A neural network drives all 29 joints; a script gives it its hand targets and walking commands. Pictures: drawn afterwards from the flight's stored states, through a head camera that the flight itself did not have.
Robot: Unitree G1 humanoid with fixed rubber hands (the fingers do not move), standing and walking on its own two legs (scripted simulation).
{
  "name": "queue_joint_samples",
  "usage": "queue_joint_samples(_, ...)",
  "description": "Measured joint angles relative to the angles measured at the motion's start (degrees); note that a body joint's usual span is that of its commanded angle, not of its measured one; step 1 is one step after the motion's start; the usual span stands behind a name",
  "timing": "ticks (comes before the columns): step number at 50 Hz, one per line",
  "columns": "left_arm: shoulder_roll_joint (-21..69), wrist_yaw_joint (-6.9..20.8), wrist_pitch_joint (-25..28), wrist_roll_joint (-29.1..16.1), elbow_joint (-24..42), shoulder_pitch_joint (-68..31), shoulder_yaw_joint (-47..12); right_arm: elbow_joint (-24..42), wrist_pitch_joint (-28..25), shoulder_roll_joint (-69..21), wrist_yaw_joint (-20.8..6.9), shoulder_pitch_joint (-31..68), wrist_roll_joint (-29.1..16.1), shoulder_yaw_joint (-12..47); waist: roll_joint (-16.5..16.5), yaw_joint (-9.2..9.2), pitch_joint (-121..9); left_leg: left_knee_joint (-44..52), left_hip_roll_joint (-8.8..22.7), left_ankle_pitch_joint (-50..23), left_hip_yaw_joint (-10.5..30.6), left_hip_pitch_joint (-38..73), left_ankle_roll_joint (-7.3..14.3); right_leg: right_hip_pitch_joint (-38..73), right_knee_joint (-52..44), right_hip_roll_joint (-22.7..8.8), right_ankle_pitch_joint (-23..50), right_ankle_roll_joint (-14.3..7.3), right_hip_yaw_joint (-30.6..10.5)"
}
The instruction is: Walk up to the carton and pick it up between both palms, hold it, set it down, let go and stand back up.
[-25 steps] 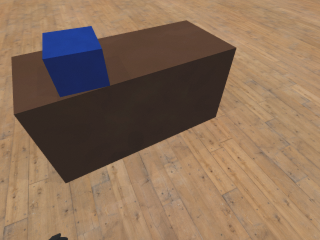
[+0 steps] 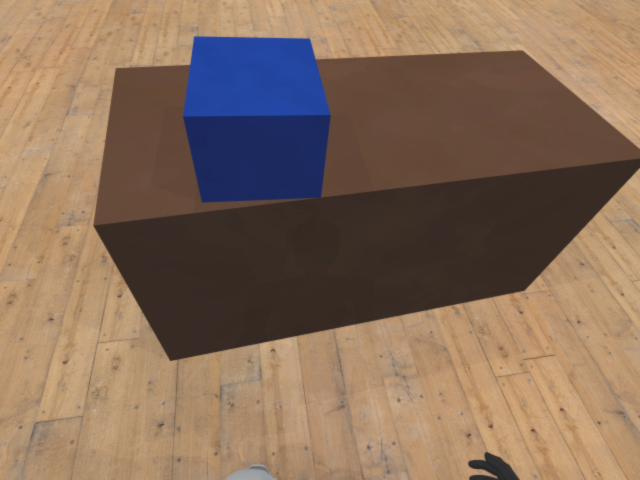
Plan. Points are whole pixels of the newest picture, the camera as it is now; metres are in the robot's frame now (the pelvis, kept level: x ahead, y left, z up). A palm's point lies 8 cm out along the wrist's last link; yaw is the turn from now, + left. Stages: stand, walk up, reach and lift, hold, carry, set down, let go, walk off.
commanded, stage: walk up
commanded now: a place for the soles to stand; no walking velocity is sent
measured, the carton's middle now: (257, 117) +0.78 +0.14 +0.00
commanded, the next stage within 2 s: none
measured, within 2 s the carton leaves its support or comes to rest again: neither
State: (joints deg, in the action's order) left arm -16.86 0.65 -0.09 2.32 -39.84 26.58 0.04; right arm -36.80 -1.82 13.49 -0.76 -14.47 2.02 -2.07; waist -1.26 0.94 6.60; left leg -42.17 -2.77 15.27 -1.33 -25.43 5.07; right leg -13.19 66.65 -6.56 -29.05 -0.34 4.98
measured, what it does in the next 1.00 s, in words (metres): walks ahead: right foot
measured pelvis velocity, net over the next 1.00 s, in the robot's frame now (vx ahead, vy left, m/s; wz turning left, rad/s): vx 0.33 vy -0.06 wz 0.18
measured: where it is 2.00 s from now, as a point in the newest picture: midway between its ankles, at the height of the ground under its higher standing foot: (281, 458)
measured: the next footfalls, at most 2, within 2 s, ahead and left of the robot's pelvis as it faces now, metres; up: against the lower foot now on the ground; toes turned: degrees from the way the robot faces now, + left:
right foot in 0.48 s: +0.34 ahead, -0.11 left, +0.00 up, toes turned +5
left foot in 1.06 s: +0.40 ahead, +0.04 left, +0.00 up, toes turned +11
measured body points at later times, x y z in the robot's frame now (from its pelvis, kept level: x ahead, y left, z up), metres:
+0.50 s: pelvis +0.20 -0.03 +0.02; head +0.23 -0.05 +0.46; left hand +0.31 +0.23 -0.08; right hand +0.20 -0.30 -0.12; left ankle +0.08 +0.07 -0.71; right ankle +0.30 -0.11 -0.71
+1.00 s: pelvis +0.33 -0.06 +0.02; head +0.35 -0.05 +0.47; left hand +0.25 +0.18 -0.11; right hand +0.50 -0.26 -0.10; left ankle +0.39 +0.04 -0.69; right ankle +0.30 -0.11 -0.71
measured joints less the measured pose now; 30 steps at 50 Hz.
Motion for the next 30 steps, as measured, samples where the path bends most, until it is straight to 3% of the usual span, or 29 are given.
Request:
queue_joint_samples(3,-0.69,0.38,0.25,0.18,2.25,-3.52,-0.3,-0.64,-0.35,0.68,1.14,-3.55,-0.92,-0.44,-0.33,-1.53,-0.13,4.87,-0.59,-0.48,1.6,5.61,-0.18,-8.79,6.01,0.83,5.1,-0.33,-2.26)
queue_joint_samples(5,-1.28,0.66,0.62,0.24,3.73,-5.98,-0.11,-1.61,-0.71,1.02,1.09,-6.28,-1.1,-0.39,-0.89,-2.4,-0.48,9.0,-1.0,-1.64,3.0,9.07,-1.04,-13.29,3.25,0.3,8.07,-0.24,-3.07)
queue_joint_samples(10,-1.75,1.19,0.89,0.34,4.79,-10.09,0.85,-4.15,-1.46,0.71,0.48,-11.58,-0.85,0.32,-2.73,-3.23,-1.29,15.65,-1.86,-2.05,5.91,15.46,-0.4,-20.26,-4.24,-0.23,15.01,0.77,-4.46)
queue_joint_samples(16,0.44,1.53,-0.09,0.29,3.03,-10.36,0.73,-4.07,-1.68,0.28,0.3,-14.78,-1.0,0.78,-2.91,-3.94,-2.76,19.07,-2.99,-0.15,7.33,19.75,-0.84,-19.81,-17.59,0.74,21.5,1.42,-2.2)
queue_joint_samples(22,2.57,1.34,0.28,-0.11,2.37,-11.43,0.67,-4.42,-1.23,0.68,0.75,-16.28,-0.23,1.07,0.0,-5.51,-2.83,18.21,-3.69,4.49,8.99,22.43,-1.78,-14.27,-29.81,3.79,20.22,-0.37,-1.43)
queue_joint_samples(24,2.81,1.1,0.98,-0.04,2.81,-11.4,0.7,-4.99,-0.86,1.27,0.79,-16.95,-0.14,1.05,1.4,-5.33,-3.48,15.64,-3.4,7.67,9.41,22.69,-2.39,-10.59,-34.59,5.05,20.02,-1.54,-1.2)
queue_joint_samples(26,3.24,0.5,1.96,0.45,2.85,-12.12,0.76,-6.2,-0.45,2.04,0.71,-16.13,-0.44,0.76,4.39,-4.58,-2.82,6.84,-1.61,11.62,9.88,20.49,-2.77,-9.15,-33.94,7.12,19.96,-3.44,0.48)
queue_joint_samples(30,1.39,-0.82,2.39,-0.08,3.47,-11.22,1.29,-5.81,1.32,0.8,1.1,-13.59,0.15,1.09,1.7,-2.61,-1.99,-19.29,-2.33,13.95,5.1,9.78,-5.41,-4.69,-32.83,5.09,15.97,-4.09,1.07)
